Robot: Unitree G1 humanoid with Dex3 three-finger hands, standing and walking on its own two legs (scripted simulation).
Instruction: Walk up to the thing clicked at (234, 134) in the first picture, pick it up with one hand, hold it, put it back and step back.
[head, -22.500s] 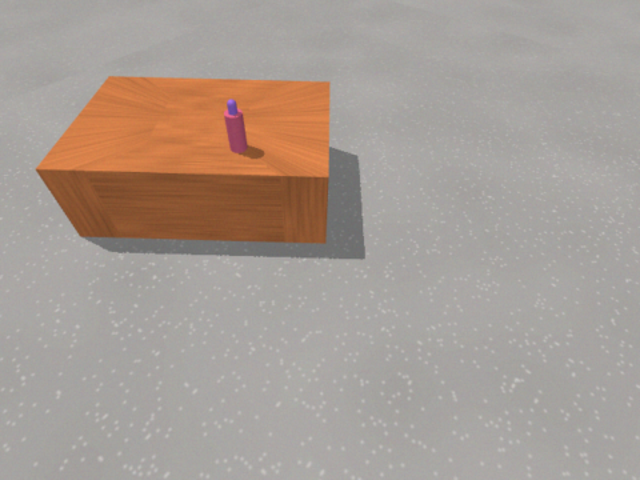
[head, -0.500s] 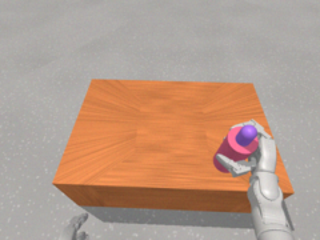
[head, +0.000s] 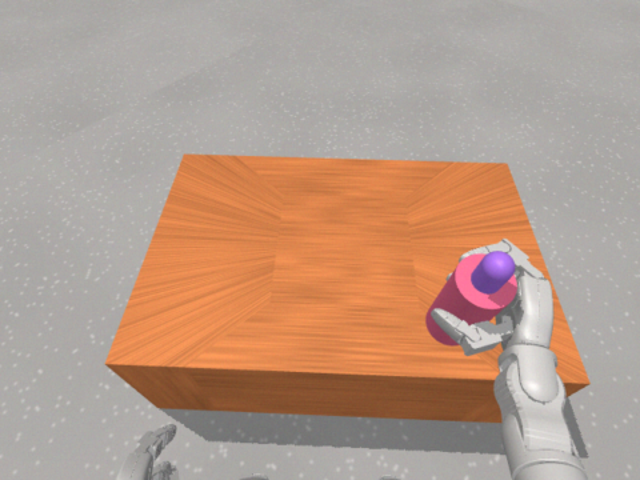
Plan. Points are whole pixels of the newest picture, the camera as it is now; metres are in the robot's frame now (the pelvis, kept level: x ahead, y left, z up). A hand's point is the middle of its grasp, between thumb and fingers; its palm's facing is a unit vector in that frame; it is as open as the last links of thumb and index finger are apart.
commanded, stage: hold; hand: right
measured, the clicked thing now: (471, 297) +0.33 -0.16 +0.06
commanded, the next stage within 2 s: crouch in 0.32 s
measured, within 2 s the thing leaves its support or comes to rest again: neither
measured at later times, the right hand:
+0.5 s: hand (473, 296) +0.33 -0.17 +0.05, palm faces +0.18 +0.98 +0.01, open 9.6 cm
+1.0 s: hand (459, 293) +0.40 -0.20 -0.06, palm faces +0.20 +0.98 +0.00, open 9.6 cm
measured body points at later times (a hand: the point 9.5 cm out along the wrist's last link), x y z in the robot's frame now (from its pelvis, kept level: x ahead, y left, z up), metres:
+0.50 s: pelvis +0.00 +0.00 +0.00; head +0.05 +0.00 +0.45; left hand +0.14 +0.24 -0.11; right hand +0.32 -0.22 +0.05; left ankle +0.01 +0.14 -0.70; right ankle +0.01 -0.13 -0.70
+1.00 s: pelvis -0.02 +0.00 -0.08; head +0.10 -0.03 +0.35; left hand +0.08 +0.26 -0.19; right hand +0.39 -0.25 -0.06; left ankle +0.01 +0.14 -0.70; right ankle +0.01 -0.13 -0.70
